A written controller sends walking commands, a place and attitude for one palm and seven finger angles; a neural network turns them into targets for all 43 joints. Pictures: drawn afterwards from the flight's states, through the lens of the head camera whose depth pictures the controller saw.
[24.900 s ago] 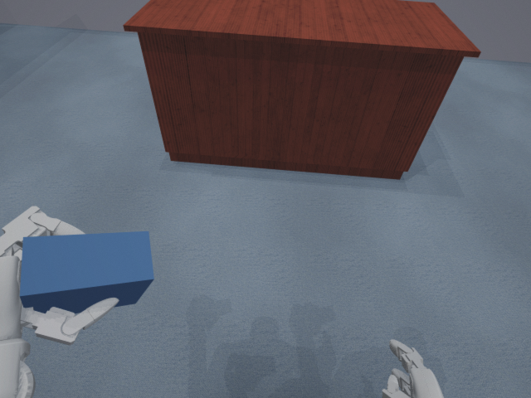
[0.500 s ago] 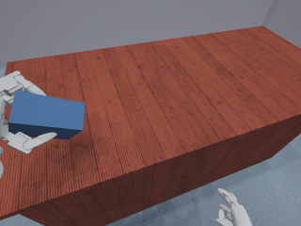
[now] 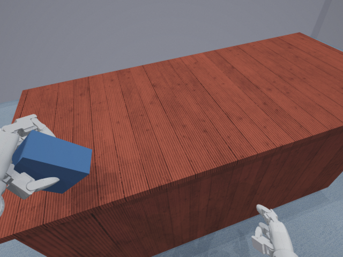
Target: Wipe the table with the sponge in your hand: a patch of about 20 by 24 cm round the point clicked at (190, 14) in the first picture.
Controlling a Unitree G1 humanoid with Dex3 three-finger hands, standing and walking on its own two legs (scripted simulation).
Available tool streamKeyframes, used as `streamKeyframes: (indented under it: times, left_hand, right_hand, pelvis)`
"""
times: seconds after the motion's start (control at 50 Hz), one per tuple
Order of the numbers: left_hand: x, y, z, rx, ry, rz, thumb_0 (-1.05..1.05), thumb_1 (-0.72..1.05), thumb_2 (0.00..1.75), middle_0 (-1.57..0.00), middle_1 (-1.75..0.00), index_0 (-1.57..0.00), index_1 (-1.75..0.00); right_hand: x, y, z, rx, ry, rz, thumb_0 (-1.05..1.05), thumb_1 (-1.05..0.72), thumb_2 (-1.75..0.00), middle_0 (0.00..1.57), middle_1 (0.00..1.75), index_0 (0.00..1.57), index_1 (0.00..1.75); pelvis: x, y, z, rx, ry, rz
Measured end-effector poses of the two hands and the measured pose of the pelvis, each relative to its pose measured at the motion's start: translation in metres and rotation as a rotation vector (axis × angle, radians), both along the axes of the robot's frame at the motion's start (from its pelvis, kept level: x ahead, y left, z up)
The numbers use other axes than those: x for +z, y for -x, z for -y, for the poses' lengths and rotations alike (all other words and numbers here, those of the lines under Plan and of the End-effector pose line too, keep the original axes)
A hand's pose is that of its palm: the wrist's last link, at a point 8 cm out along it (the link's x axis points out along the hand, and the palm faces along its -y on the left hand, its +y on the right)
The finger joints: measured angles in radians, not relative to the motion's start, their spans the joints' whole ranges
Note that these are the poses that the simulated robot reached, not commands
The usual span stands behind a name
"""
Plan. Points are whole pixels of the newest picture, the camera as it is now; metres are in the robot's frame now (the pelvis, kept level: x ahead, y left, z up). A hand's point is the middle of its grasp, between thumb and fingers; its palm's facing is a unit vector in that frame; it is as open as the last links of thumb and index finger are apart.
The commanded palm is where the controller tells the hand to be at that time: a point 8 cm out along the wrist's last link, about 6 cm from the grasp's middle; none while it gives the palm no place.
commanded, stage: turn the palm down, sponge in hand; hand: left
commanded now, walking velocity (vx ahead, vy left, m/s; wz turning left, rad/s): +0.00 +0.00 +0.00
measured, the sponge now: (58, 167) +0.23 +0.27 +0.14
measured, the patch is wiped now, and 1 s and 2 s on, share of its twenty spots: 0.00 0.00 0.00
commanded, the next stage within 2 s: move the sponge above the wiping area in 1.60 s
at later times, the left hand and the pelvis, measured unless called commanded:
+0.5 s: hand (40, 148) +0.24 +0.29 +0.19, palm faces +0.27 -0.36 -0.89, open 10.0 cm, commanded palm +0.20 +0.30 +0.24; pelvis +0.01 +0.01 +0.00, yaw -1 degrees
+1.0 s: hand (22, 141) +0.25 +0.32 +0.20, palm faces +0.22 -0.15 -0.96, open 10.0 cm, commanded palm +0.20 +0.31 +0.26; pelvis +0.00 +0.04 +0.01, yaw -1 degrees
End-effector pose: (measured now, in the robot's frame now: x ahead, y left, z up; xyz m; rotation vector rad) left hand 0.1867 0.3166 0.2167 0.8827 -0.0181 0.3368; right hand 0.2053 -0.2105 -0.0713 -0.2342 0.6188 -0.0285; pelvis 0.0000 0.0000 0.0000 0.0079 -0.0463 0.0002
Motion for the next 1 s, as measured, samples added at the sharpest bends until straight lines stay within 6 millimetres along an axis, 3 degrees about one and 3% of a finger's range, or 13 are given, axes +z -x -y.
streamKeyframes:
  times: [0.12, 0.32, 0.46, 0.64, 0.76, 0.88, 1.0]
  left_hand:
    - [0.007, -0.007, 0.02, -0.08, -0.079, -0.004, -0.01, -0.48, 1.04, -0.75, -1.33, -0.74, -1.34]
    - [0.011, -0.015, 0.01, 0.032, -0.188, -0.044, 0.0, -0.48, 1.04, -0.75, -1.33, -0.74, -1.34]
    - [0.012, -0.019, 0.017, 0.017, -0.248, -0.055, 0.0, -0.49, 1.04, -0.75, -1.33, -0.75, -1.34]
    - [0.021, -0.023, 0.0, 0.139, -0.306, -0.106, 0.0, -0.49, 1.04, -0.75, -1.33, -0.75, -1.34]
    - [0.019, -0.025, 0.0, 0.137, -0.35, -0.16, 0.0, -0.49, 1.04, -0.75, -1.34, -0.75, -1.34]
    - [0.025, -0.026, 0.0, 0.147, -0.403, -0.154, 0.0, -0.49, 1.04, -0.75, -1.33, -0.75, -1.34]
    - [0.029, -0.03, -0.007, 0.204, -0.433, -0.169, 0.0, -0.49, 1.04, -0.75, -1.33, -0.75, -1.34]
  right_hand:
    - [-0.006, 0.004, 0.019, -0.05, 0.006, -0.017, 0.02, -0.91, -0.9, 0.2, 0.3, 0.2, 0.3]
    - [-0.013, 0.004, 0.03, -0.103, 0.023, -0.053, 0.02, -0.91, -0.9, 0.2, 0.3, 0.2, 0.3]
    - [-0.003, -0.011, 0.008, -0.086, 0.0, -0.009, 0.02, -0.91, -0.9, 0.2, 0.3, 0.2, 0.3]
    - [0.013, -0.036, -0.033, -0.009, -0.052, 0.027, 0.02, -0.91, -0.9, 0.2, 0.3, 0.2, 0.3]
    - [0.024, -0.049, -0.053, 0.04, -0.062, 0.052, 0.02, -0.91, -0.9, 0.2, 0.3, 0.2, 0.3]
    - [0.031, -0.056, -0.066, 0.076, -0.06, 0.055, 0.02, -0.91, -0.9, 0.2, 0.3, 0.2, 0.3]
    - [0.032, -0.056, -0.065, 0.078, -0.056, 0.04, 0.02, -0.91, -0.9, 0.2, 0.3, 0.2, 0.3]
  pelvis:
    - [-0.002, -0.006, 0.007, -0.01, -0.002, -0.01]
    - [-0.003, -0.014, 0.0, -0.02, -0.009, -0.023]
    - [0.0, -0.015, -0.01, -0.024, -0.006, -0.017]
    - [0.006, -0.01, -0.022, -0.018, -0.001, 0.005]
    - [0.01, -0.007, -0.029, -0.017, 0.002, 0.02]
    - [0.012, -0.005, -0.033, -0.017, 0.003, 0.03]
    - [0.014, -0.002, -0.036, -0.018, 0.002, 0.034]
